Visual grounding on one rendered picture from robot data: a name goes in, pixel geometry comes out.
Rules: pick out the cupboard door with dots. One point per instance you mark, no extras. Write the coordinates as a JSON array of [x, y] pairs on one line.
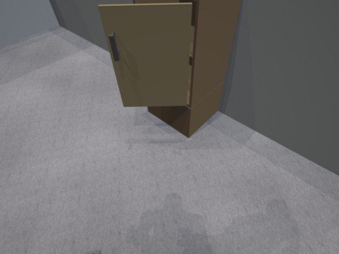
[[153, 41]]

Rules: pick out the handle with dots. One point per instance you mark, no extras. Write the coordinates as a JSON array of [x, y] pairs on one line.
[[114, 46]]

